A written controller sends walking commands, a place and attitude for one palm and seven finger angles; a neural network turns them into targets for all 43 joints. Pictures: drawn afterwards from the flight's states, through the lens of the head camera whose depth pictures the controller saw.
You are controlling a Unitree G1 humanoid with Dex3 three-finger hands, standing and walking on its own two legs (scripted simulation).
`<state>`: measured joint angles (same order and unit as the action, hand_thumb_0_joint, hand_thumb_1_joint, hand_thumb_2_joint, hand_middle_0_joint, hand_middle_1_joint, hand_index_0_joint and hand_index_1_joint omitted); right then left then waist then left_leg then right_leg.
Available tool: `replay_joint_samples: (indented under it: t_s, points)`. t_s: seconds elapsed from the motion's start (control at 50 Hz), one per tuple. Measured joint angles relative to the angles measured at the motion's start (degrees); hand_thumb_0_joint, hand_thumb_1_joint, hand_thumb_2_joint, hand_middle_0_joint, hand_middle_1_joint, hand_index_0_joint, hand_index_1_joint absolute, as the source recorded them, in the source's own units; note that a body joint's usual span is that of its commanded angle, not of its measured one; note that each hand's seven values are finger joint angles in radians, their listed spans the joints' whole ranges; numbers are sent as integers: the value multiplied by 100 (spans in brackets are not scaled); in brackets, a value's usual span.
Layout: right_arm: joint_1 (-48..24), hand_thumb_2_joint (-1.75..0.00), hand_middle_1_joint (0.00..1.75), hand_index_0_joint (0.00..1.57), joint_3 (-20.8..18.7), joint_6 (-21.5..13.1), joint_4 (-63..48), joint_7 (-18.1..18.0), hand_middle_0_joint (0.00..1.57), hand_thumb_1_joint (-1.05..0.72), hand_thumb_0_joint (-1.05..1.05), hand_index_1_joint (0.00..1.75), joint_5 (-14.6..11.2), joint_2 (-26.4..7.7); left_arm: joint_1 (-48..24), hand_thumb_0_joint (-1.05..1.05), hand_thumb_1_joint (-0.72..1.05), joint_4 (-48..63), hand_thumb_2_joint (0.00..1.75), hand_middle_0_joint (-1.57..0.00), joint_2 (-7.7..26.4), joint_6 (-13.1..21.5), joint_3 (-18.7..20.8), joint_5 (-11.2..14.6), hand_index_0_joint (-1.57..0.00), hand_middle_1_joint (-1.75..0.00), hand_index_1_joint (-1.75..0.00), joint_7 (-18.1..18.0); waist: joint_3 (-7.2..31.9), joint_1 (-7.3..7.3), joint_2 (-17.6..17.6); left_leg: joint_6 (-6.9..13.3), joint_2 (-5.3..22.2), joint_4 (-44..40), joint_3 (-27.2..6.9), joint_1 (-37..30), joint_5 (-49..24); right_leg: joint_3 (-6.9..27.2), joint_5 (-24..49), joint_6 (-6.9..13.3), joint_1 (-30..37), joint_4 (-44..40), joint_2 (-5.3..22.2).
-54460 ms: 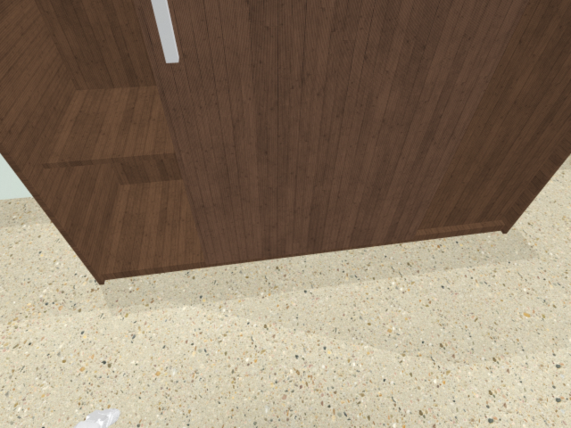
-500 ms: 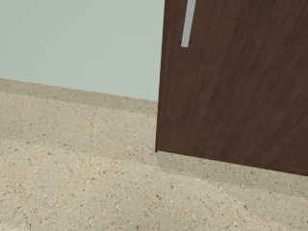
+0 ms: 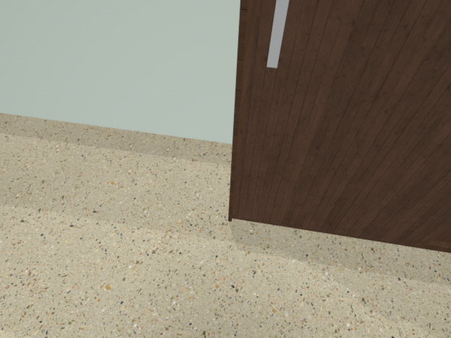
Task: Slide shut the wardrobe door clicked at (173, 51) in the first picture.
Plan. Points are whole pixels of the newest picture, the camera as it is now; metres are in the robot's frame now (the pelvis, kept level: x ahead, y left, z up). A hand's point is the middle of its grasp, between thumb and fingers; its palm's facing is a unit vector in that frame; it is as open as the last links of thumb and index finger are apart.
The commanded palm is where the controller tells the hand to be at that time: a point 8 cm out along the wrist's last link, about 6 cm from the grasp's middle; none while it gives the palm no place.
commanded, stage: look to check the result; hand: right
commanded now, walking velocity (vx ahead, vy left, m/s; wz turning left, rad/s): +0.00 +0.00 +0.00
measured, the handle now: (280, 12) +0.72 -0.07 +0.24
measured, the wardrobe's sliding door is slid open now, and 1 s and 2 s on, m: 0.01 0.01 0.01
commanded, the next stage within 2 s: stand and wait in 0.26 s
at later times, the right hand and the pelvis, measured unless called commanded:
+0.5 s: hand out of the picture +0.10 -0.23 -0.16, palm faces -0.03 +0.95 -0.32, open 7.4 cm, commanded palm none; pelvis +0.02 +0.01 +0.00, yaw +0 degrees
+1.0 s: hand out of the picture +0.09 -0.23 -0.16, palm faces -0.04 +0.94 -0.33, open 7.4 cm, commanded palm none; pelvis +0.01 +0.01 +0.00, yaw +1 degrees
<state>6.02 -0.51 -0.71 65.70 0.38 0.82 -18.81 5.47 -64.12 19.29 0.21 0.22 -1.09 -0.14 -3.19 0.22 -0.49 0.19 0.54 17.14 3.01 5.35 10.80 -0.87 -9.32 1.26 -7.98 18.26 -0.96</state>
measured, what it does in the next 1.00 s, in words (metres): stands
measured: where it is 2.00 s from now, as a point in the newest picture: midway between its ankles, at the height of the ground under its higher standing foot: outside the picture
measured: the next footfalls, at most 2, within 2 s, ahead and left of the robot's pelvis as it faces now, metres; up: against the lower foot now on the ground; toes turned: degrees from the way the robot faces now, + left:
none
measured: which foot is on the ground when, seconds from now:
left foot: down 0.00-1.00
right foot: down 0.00-1.00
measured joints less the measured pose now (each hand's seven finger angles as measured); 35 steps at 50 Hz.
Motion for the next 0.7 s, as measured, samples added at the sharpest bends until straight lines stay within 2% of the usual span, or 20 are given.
replay_joint_samples:
  t_s: [0.34,0.7]
  points:
    - [-77,-89,29,20,18,-33,-73,-22,20,-91,1,30,-7,102,5,0,90,-25,90,-20,-92,9,-19,4,-21,-30,-30,-10,32,22,-19,49,-47,-69,-9,-139,78,-4,-76,-59,153,-81,45]
    - [-55,-89,30,20,-2,-33,-111,-35,20,-91,1,30,-9,89,90,0,90,-26,90,-20,-48,8,11,8,-21,-30,-30,-37,49,49,-10,96,-107,-97,-48,-236,92,-39,-108,-110,267,-106,105]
